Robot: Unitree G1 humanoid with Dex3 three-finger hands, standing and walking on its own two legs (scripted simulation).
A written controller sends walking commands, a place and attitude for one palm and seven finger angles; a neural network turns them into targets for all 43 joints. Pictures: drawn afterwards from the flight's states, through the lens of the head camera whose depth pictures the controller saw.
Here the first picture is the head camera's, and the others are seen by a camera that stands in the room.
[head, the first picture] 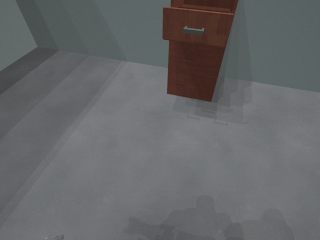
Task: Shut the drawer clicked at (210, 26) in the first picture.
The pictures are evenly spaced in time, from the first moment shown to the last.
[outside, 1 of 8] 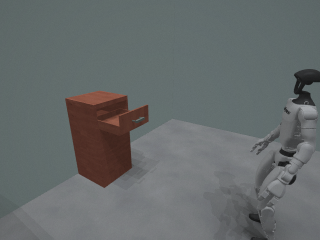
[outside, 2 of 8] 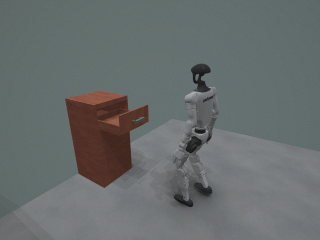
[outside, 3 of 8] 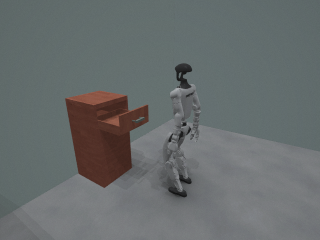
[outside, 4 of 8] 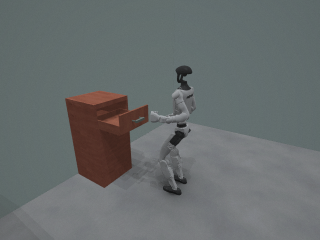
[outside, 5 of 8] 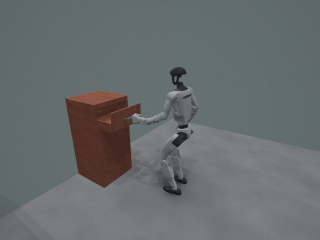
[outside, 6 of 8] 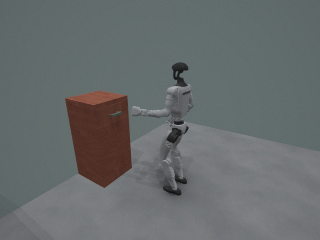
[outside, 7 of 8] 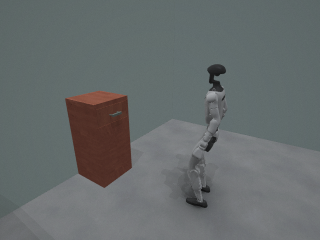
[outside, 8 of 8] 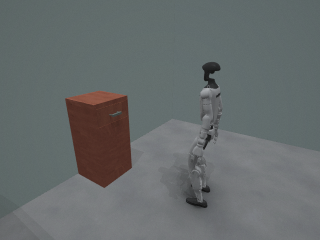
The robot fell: no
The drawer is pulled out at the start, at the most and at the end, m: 0.30 0.30 0.00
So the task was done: yes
